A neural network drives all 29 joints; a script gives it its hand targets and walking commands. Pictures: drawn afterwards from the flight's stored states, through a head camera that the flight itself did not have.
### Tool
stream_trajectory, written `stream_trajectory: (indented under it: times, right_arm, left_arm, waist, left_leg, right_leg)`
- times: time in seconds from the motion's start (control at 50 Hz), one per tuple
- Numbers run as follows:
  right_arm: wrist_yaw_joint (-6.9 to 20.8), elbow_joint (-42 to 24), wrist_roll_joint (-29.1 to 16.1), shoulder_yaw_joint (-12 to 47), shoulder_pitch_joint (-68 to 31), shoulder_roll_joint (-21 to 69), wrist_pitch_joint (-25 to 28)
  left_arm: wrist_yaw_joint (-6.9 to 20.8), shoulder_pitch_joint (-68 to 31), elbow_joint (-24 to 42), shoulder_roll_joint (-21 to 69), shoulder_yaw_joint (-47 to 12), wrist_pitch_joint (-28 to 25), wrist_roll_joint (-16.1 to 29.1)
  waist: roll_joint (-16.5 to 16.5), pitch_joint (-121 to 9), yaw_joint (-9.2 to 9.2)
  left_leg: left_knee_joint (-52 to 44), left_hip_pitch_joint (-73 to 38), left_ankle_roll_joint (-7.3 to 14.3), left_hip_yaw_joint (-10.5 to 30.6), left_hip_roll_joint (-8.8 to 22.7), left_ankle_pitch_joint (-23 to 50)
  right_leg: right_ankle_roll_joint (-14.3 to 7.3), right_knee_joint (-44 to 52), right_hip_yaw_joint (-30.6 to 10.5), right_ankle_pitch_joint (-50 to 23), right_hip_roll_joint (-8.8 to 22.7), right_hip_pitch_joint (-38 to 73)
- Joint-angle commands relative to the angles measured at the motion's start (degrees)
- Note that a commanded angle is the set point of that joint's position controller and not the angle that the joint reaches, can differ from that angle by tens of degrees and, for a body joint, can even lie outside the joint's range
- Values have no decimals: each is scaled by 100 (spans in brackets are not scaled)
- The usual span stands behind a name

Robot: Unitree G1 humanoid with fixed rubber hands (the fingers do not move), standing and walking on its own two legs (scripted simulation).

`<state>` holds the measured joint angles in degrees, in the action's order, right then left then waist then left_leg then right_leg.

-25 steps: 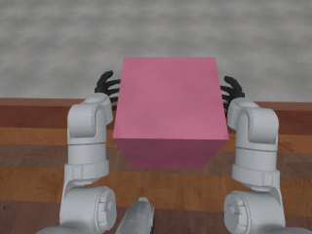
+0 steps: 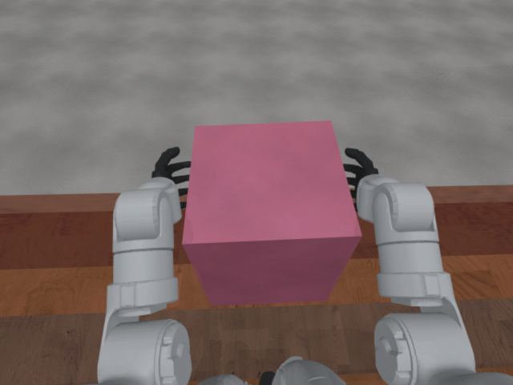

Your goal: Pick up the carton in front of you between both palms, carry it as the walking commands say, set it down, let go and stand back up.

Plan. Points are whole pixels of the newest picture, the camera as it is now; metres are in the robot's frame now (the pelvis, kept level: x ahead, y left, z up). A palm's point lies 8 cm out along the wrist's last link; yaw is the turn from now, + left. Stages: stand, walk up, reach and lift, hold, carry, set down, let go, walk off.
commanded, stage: carry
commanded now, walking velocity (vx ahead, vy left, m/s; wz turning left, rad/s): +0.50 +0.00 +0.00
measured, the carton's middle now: (266, 220) +0.36 +0.00 +0.02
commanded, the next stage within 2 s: none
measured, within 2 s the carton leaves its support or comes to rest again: neither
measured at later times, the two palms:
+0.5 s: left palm (195, 122) +0.78 +0.17 -0.13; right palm (298, 136) +0.74 -0.12 -0.14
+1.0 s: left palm (194, 101) +1.19 +0.25 -0.36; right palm (264, 100) +1.21 -0.05 -0.37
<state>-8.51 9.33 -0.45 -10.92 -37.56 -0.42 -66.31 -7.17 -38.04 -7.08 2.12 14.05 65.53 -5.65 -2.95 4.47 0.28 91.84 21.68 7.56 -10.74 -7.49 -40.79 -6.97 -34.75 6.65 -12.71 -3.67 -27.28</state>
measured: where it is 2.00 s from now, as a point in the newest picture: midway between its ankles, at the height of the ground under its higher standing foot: (241, 183)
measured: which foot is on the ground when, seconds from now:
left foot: down 0.00-0.00, up 0.02-0.34, down 0.36-0.70, up 0.72-1.00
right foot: down 0.00-0.36, up 0.38-0.72, down 0.74-1.00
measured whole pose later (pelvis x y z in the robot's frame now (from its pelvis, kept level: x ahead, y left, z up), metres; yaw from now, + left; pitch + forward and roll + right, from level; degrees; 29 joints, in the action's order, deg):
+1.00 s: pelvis +0.85 +0.06 -0.45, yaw +0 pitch +1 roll -2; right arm -5.6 10.7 4.5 -13.6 -30.4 1.2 -62.5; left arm -10.8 -36.2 -18.0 -1.5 5.4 59.2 3.7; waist 0.8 -1.6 -8.4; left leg 42.0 34.7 2.4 0.4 -1.5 17.4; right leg -8.1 -72.8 4.3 43.2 -7.8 -20.8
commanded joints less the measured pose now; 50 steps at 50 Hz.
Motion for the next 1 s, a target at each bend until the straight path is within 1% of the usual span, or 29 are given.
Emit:
stream_trajectory:
  times: [0.0,0.06,0.1,0.16,0.18,0.26,0.28,0.3,0.32,0.34,0.36,0.38,0.4,0.44,0.48,0.5,0.52,0.56,0.64,0.68,0.7,0.72,0.74,0.76,0.78,0.84,0.86,0.94,0.98]
  right_arm:
    - [1439,-752,-2084,3442,-3925,6575,340]
    - [1307,-568,-1317,2959,-3217,5764,509]
    - [1270,-982,-1105,2819,-3446,5522,665]
    - [1278,-1031,-1142,3037,-3264,5571,865]
    - [1275,-1141,-1145,3122,-3194,5635,926]
    - [1173,-1618,-1214,3514,-3056,5428,929]
    - [1152,-1653,-1215,3592,-3105,5277,886]
    - [1150,-1641,-1264,3637,-3035,5205,833]
    - [1158,-1559,-1279,3676,-2721,5070,800]
    - [1209,-1504,-1413,3740,-2795,4979,733]
    - [1261,-1232,-1566,3723,-2840,4969,648]
    - [1301,-1130,-1725,3943,-2976,5043,678]
    - [1376,-1257,-2029,4096,-3387,5532,710]
    - [1453,-1211,-2498,4277,-3905,5949,695]
    - [1468,-1159,-2802,4418,-4175,6431,750]
    - [1469,-1170,-2834,4387,-4259,6473,826]
    - [1481,-1180,-2883,4382,-4248,6548,872]
    - [1504,-1212,-2999,4363,-4275,6742,918]
    - [1459,-1080,-2873,4168,-3778,6442,912]
    - [1425,-856,-2603,4002,-3340,6227,843]
    - [1406,-796,-2401,3907,-3377,6112,796]
    - [1372,-578,-2188,3661,-3230,5948,691]
    - [1336,-322,-1964,3388,-3006,5737,558]
    - [1286,-240,-1705,3064,-2595,5401,477]
    - [1268,-364,-1540,2912,-2741,5213,476]
    - [1359,41,-1201,2585,-2901,5294,608]
    - [1365,-85,-1235,2614,-2954,5415,673]
    - [1247,-600,-1257,2864,-3511,5540,847]
    - [1194,-726,-1268,2998,-3523,5539,806]
  left_arm:
    - [1308,-3318,214,6119,-3922,-153,2506]
    - [1473,-3769,368,6590,-4634,-308,3250]
    - [1493,-4373,666,6925,-4844,-515,3564]
    - [1448,-4157,652,6964,-4997,-701,3725]
    - [1430,-3993,698,6897,-4943,-748,3698]
    - [1424,-3165,602,6544,-4734,-803,3416]
    - [1413,-2928,409,6383,-4635,-786,3282]
    - [1412,-2633,206,6258,-4596,-783,3170]
    - [1427,-2431,147,6190,-4551,-733,3100]
    - [1408,-2398,107,6115,-4425,-709,2901]
    - [1326,-2286,-165,5806,-4098,-611,2591]
    - [1259,-1834,-145,5370,-3746,-505,2309]
    - [1226,-2348,168,5189,-3644,-504,2190]
    - [1194,-2519,78,5313,-3475,-492,1992]
    - [1207,-2372,-137,5368,-3393,-589,1895]
    - [1215,-2400,82,5476,-3423,-621,1870]
    - [1207,-2431,166,5513,-3457,-649,1906]
    - [1168,-2749,433,5578,-3586,-721,1932]
    - [1058,-2802,745,5426,-3860,-692,2018]
    - [1066,-2516,544,5282,-3930,-576,2064]
    - [1105,-2410,556,5183,-3919,-533,2094]
    - [1119,-2283,241,5055,-3857,-444,2089]
    - [1146,-2299,-18,5029,-3890,-362,2207]
    - [1198,-2615,-86,5151,-3980,-429,2449]
    - [1262,-2930,88,5482,-4160,-481,2708]
    - [1366,-3959,88,6345,-4514,-512,3343]
    - [1410,-4027,30,6464,-4507,-580,3454]
    - [1471,-4094,75,6779,-4358,-724,3718]
    - [1466,-3593,-192,6672,-4161,-764,3500]
  waist:
    - [-922,-3163,-1071]
    - [751,-3275,-511]
    - [516,-2958,-490]
    - [268,-3167,-571]
    - [630,-3057,-816]
    - [76,-2526,-925]
    - [-594,-2498,-639]
    - [-893,-3323,444]
    - [158,-3370,1102]
    - [1035,-2617,1195]
    - [1086,-2873,389]
    - [1541,-3748,361]
    - [641,-3088,278]
    - [-14,-2320,295]
    - [-314,-2414,513]
    - [710,-2722,367]
    - [1062,-3040,254]
    - [168,-3059,498]
    - [920,-2428,535]
    - [690,-3038,-598]
    - [-145,-2751,-1310]
    - [-711,-2119,-1371]
    - [-440,-2282,-500]
    - [-506,-3174,-511]
    - [309,-2877,-492]
    - [736,-2248,-447]
    - [224,-2663,-401]
    - [121,-2351,-706]
    - [-666,-2747,-33]
  left_leg:
    - [2610,3237,-837,1293,-82,-145]
    - [-196,3604,-474,1873,668,1074]
    - [-2195,2765,-629,1780,734,1779]
    - [-2082,2356,-545,1329,719,3046]
    - [-3510,2590,-567,1238,567,4787]
    - [-6260,-186,-671,487,328,6680]
    - [-6532,-877,-616,487,361,6877]
    - [-5529,-2544,-299,300,477,7529]
    - [-6066,-3213,-28,684,713,6776]
    - [-6083,-3192,273,1211,1334,7001]
    - [-4742,-4246,111,2062,1762,8377]
    - [-5691,-4226,1061,4591,2903,4469]
    - [-6103,-2879,1022,4821,2623,2759]
    - [-5016,-1931,811,3975,2149,5408]
    - [-5440,-1263,633,3758,1782,5587]
    - [-4767,-1414,583,3854,1883,6896]
    - [-4391,-1585,482,3924,1893,6800]
    - [-3691,-1343,365,3004,1086,3457]
    - [-3154,474,159,1544,518,3162]
    - [-1361,1109,-409,1232,980,5389]
    - [905,1709,-689,852,656,4296]
    - [1808,2574,-696,429,-75,133]
    - [855,3531,-507,1400,181,466]
    - [504,4039,-560,2032,347,1162]
    - [-437,3532,-575,2174,598,1339]
    - [-2523,2230,-769,1249,571,2599]
    - [-1870,1853,-604,1333,653,3265]
    - [-5496,-745,-583,443,212,6618]
    - [-4685,-2345,-360,295,237,7083]
  right_leg:
    - [-1028,-733,-2333,-2513,1492,5320]
    - [-1075,-744,-3380,-153,1662,4400]
    - [-1439,-584,-4028,-279,1808,2725]
    - [-835,-1477,-3240,-1000,1401,2537]
    - [-512,-2424,-2527,524,610,2763]
    - [-345,-2608,-1378,1725,96,970]
    - [-301,-3115,-1146,1892,108,845]
    - [-128,-4593,-833,206,642,422]
    - [257,-6173,-465,515,445,-278]
    - [417,-7863,-188,4816,-326,-1162]
    - [335,-7823,-934,5419,-320,-2484]
    - [454,-7262,-1400,4600,-36,-2739]
    - [471,-6111,-1507,4080,271,-2518]
    - [613,-4625,-1353,3594,418,-2613]
    - [662,-3087,-1074,3050,443,-1758]
    - [552,-3671,-830,2251,370,-1659]
    - [438,-3766,-925,2192,387,-1814]
    - [481,-1773,-830,-250,257,-1620]
    - [501,123,292,-1236,-282,1251]
    - [96,-395,39,-1149,-94,3049]
    - [-430,475,-460,-959,409,3558]
    - [-403,513,-822,-1705,757,3616]
    - [-306,-594,-2091,-2614,1249,4455]
    - [-1416,-483,-4036,-777,2214,4828]
    - [-1562,-174,-4451,948,2301,3396]
    - [-1025,-967,-3494,-572,1498,1485]
    - [-988,-1177,-3682,-224,1739,1266]
    - [-334,-2224,-1406,2848,152,-403]
    - [-218,-3247,-1264,2001,625,-893]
